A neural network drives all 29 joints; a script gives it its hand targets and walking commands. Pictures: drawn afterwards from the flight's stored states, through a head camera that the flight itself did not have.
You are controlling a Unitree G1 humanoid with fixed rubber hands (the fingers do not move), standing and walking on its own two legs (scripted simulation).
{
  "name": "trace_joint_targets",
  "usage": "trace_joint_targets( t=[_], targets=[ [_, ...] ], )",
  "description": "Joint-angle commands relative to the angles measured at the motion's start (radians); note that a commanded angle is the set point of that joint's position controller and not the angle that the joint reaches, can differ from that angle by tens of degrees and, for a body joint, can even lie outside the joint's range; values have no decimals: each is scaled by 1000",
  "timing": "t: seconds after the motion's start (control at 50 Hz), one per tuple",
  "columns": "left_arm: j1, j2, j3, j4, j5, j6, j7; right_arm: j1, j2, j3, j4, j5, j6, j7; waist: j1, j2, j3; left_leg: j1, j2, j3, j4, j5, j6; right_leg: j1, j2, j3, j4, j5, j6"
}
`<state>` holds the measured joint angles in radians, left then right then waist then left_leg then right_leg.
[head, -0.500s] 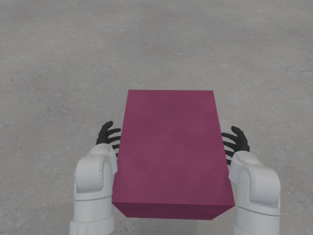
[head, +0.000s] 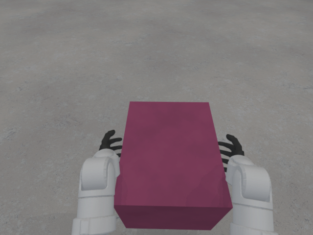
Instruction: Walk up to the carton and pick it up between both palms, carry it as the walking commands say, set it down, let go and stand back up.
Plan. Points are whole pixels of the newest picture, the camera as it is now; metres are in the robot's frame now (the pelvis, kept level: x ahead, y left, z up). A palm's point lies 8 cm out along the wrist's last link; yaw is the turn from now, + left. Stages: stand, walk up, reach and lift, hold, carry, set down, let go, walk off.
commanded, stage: carry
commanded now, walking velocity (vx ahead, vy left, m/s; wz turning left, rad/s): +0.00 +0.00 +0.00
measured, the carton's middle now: (168, 163) +0.33 -0.01 -0.01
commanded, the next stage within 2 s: none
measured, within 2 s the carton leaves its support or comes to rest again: neither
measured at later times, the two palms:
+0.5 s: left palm (104, 160) +0.28 +0.16 +0.06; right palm (232, 165) +0.28 -0.16 +0.07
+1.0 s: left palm (103, 165) +0.27 +0.16 +0.06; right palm (233, 168) +0.27 -0.16 +0.07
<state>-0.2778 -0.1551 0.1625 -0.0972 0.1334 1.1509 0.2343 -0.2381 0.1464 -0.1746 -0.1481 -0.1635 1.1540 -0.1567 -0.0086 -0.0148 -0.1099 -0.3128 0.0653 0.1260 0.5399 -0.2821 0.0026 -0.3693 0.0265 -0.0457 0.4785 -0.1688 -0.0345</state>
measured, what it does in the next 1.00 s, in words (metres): stands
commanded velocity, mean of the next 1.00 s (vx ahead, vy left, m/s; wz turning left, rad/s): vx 0.00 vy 0.00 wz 0.00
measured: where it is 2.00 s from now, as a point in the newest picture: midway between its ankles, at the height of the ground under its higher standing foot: outside the picture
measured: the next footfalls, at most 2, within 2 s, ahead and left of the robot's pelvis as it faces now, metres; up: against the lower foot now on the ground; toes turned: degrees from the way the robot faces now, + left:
none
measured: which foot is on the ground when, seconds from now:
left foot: down 0.00-1.00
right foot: down 0.00-1.00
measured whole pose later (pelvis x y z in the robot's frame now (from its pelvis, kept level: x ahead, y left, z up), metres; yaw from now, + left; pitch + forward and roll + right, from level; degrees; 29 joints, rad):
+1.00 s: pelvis -0.01 +0.00 +0.00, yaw +0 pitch +3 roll -1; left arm -0.20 -0.14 0.15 -0.03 0.19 1.00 0.13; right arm -0.18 0.14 -0.14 -0.06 -0.20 1.00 -0.09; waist -0.01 -0.02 -0.13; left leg -0.31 0.07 0.12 0.56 -0.29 0.00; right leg -0.37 0.02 -0.05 0.49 -0.17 -0.03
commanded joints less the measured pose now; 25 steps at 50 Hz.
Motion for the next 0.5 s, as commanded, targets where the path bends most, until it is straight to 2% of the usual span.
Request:
trace_joint_targets(
  t=[0.0,0.02,0.04,0.06,0.08,0.1,0.12,0.14,0.16,0.18,0.2,0.22,0.24,0.26,0.28,0.3,0.32,0.34,0.36,0.38,0.4,0.42,0.44,0.46,0.48],
  targets=[
    [-483,-985,-658,-44,-397,-26,-422,-556,917,669,-106,449,-39,376,1,-3,-320,101,104,-112,-23,252,4,149,-123,81,13,242,-27],
    [-482,-991,-693,-155,-429,-16,-414,-546,953,726,-159,494,-23,374,2,24,-359,143,121,-118,2,345,12,184,-123,94,18,345,-33],
    [-386,-926,-550,103,-302,-46,-417,-456,878,577,86,356,-53,372,0,-21,-317,113,115,-93,4,277,5,164,-121,104,8,354,-29],
    [-449,-939,-604,-13,-343,-62,-415,-497,898,636,-13,399,-68,373,0,2,-325,91,105,-108,-3,221,12,182,-143,107,14,339,-33],
    [-469,-985,-713,-171,-444,-39,-420,-532,916,741,-220,478,-49,367,-3,-21,-327,92,95,-103,-2,164,1,182,-142,124,-3,326,-40],
    [-435,-934,-608,-2,-349,-67,-423,-477,869,642,-22,385,-77,371,0,14,-349,99,91,-89,11,147,-10,194,-152,141,4,362,-54],
    [-453,-970,-638,-19,-367,-55,-422,-546,887,667,-98,414,-71,368,0,24,-316,95,81,-97,-9,148,-4,185,-145,118,15,315,-43],
    [-481,-983,-663,-90,-397,-57,-422,-546,905,688,-135,434,-70,363,3,41,-307,101,101,-85,3,189,6,178,-135,101,7,330,-47],
    [-432,-895,-548,89,-286,-109,-421,-465,852,559,93,327,-118,371,1,22,-273,68,95,-98,-31,95,8,160,-130,99,-6,205,-37],
    [-475,-923,-678,-141,-395,-93,-417,-450,882,673,-76,412,-97,369,2,1,-268,63,110,-106,-21,178,13,153,-125,102,13,279,-32],
    [-439,-914,-634,-48,-346,-100,-418,-469,861,635,-27,379,-105,371,2,15,-259,59,109,-101,-13,178,1,149,-137,107,2,277,-31],
    [-539,-982,-766,-261,-457,-63,-411,-553,925,741,-230,487,-71,367,2,38,-279,101,112,-121,-19,298,12,145,-125,100,24,316,-33],
    [-433,-965,-676,-80,-370,-59,-411,-562,869,694,-173,432,-78,368,3,16,-275,107,122,-105,-10,272,10,127,-130,92,20,279,-27],
    [-376,-890,-584,32,-304,-66,-408,-414,834,578,56,348,-81,368,2,70,-287,152,107,-109,-21,254,12,93,-129,108,28,249,-40],
    [-388,-909,-635,-48,-342,-63,-404,-418,855,634,-14,399,-77,371,8,105,-263,126,126,-121,-44,220,22,80,-117,102,19,200,-44],
    [-369,-893,-601,22,-303,-91,-412,-428,818,583,27,352,-109,377,6,139,-300,129,121,-128,-37,217,26,100,-116,98,4,169,-34],
    [-499,-927,-658,-78,-355,-89,-414,-493,872,622,-22,389,-105,378,5,90,-236,90,121,-137,-62,200,29,91,-110,90,16,133,-29],
    [-444,-891,-593,9,-311,-111,-420,-486,841,592,19,351,-125,371,8,14,-249,81,140,-141,-67,142,32,105,-113,94,0,112,-30],
    [-453,-896,-624,-33,-335,-111,-420,-489,853,630,-33,375,-123,369,10,5,-218,45,132,-139,-74,127,27,105,-108,91,-4,130,-22],
    [-431,-909,-613,-1,-335,-119,-421,-479,855,611,-1,365,-135,367,1,31,-216,62,112,-110,-59,92,11,99,-115,101,-14,149,-28],
    [-518,-949,-667,-79,-380,-111,-419,-552,876,635,-87,395,-126,364,4,37,-200,63,107,-96,-68,76,11,89,-117,114,-36,177,-25],
    [-461,-877,-531,78,-281,-146,-418,-436,852,524,150,292,-150,367,4,-9,-220,15,117,-125,-84,20,21,133,-116,81,-23,109,-21],
    [-516,-940,-659,-132,-392,-123,-415,-551,908,675,-121,429,-136,359,2,24,-217,16,91,-102,-75,2,7,141,-127,95,-24,97,-21],
    [-449,-915,-650,-81,-366,-108,-414,-502,876,666,-104,393,-129,356,2,-48,-194,36,95,-102,-58,-6,6,85,-138,127,-53,102,-16],
    [-308,-852,-462,248,-215,-139,-422,-457,816,510,175,275,-157,360,0,-47,-234,68,88,-94,-54,-13,8,95,-137,129,-62,71,-31]
  ],
)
